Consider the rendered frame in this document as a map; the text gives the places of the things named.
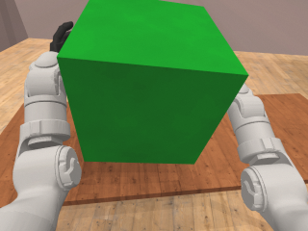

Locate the robot right forearm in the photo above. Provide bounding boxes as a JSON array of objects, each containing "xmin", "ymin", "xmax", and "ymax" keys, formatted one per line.
[{"xmin": 227, "ymin": 83, "xmax": 308, "ymax": 202}]

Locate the robot left upper arm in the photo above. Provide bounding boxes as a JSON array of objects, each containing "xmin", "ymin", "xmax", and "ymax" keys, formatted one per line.
[{"xmin": 0, "ymin": 145, "xmax": 82, "ymax": 231}]

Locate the table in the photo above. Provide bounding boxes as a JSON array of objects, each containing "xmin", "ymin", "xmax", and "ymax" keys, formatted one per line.
[{"xmin": 0, "ymin": 93, "xmax": 308, "ymax": 208}]

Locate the robot left hand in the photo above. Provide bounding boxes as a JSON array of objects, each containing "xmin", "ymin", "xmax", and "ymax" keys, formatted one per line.
[{"xmin": 49, "ymin": 21, "xmax": 74, "ymax": 53}]

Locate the carton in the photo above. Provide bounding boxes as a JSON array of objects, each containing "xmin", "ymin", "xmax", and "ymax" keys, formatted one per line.
[{"xmin": 57, "ymin": 0, "xmax": 249, "ymax": 165}]

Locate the robot right upper arm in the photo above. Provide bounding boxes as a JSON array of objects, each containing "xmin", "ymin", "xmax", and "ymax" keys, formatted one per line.
[{"xmin": 241, "ymin": 163, "xmax": 308, "ymax": 231}]

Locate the robot left forearm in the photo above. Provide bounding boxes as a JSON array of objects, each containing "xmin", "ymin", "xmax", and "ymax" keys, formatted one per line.
[{"xmin": 13, "ymin": 51, "xmax": 71, "ymax": 192}]

